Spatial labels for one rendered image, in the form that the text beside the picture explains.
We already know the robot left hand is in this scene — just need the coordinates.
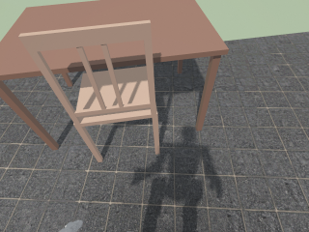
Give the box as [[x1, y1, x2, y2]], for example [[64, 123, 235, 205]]
[[60, 220, 83, 232]]

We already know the chair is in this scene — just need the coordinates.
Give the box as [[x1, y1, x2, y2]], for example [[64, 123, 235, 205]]
[[18, 20, 160, 162]]

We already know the table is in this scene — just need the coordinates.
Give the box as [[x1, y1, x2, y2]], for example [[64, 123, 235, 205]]
[[0, 0, 229, 151]]

